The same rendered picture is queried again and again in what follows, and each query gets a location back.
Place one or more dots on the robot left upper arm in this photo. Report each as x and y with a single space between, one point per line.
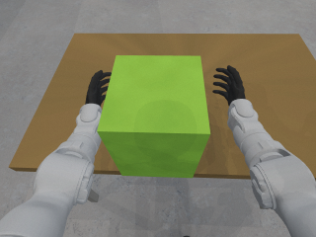
63 182

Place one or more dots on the right robot hand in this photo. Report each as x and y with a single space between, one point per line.
234 87

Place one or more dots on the table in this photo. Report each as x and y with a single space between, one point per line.
278 73

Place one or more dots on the right robot forearm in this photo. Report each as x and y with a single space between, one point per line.
251 138

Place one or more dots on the left robot hand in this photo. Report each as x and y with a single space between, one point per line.
95 90

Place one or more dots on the left robot forearm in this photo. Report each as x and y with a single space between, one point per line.
84 141

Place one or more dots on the carton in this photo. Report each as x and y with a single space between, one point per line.
154 120

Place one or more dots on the robot right upper arm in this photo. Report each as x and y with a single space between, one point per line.
285 186

